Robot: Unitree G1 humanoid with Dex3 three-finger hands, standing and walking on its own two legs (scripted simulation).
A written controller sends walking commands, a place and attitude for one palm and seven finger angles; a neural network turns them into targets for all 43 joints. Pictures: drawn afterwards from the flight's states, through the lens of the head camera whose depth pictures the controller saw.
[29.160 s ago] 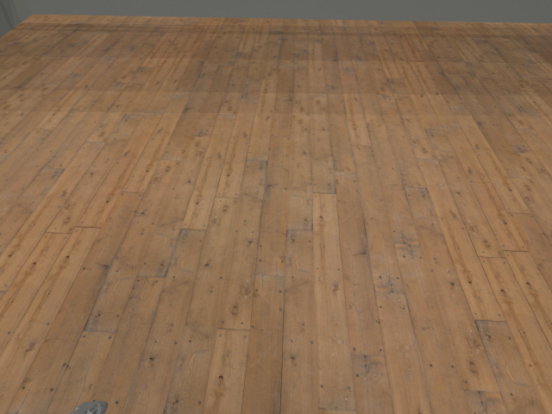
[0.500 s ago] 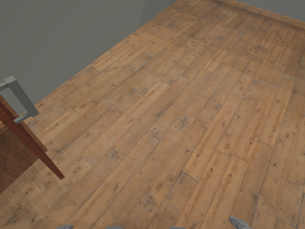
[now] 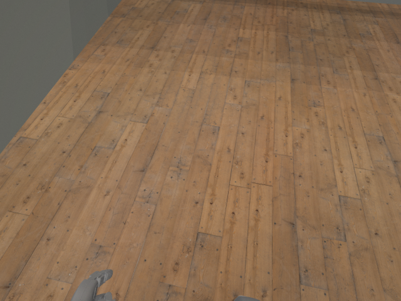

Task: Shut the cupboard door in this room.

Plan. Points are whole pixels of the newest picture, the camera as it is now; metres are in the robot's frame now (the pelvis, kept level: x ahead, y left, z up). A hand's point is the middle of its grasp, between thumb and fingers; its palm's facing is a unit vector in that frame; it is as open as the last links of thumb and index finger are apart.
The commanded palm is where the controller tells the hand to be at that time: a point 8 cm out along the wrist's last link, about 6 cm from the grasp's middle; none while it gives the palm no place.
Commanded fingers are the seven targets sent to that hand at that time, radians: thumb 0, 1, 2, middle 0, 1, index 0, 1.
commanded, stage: walk around to get in front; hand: left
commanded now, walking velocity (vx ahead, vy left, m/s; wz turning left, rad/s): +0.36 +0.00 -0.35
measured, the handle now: out of the picture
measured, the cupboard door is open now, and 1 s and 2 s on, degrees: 79 79 79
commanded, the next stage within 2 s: none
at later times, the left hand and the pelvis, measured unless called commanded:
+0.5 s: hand (110, 277) +0.20 +0.21 -0.19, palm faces -0.10 -0.98 -0.16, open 7.4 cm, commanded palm none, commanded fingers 0.00 0.90 0.90 -0.20 -0.30 -0.20 -0.30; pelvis +0.20 +0.02 +0.00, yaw -10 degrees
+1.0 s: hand (183, 146) +0.59 +0.05 -0.16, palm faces -0.32 -0.93 -0.17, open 7.4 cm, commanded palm none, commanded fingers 0.00 0.90 0.90 -0.20 -0.30 -0.20 -0.30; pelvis +0.40 -0.07 -0.01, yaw -16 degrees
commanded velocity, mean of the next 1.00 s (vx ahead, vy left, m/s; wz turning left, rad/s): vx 0.37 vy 0.00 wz -0.17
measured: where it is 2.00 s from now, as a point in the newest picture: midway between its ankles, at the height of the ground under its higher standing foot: (224, 181)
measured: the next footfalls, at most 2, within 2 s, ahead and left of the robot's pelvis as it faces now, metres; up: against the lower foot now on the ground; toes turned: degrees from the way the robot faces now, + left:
left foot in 0.42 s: +0.31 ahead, +0.10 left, +0.00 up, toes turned +1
right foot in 0.96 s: +0.49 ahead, -0.19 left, +0.00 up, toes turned -25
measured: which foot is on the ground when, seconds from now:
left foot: down 0.00-0.00, up 0.02-0.40, down 0.42-0.96, up 0.98-1.00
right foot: down 0.00-0.42, up 0.44-0.94, down 0.96-1.00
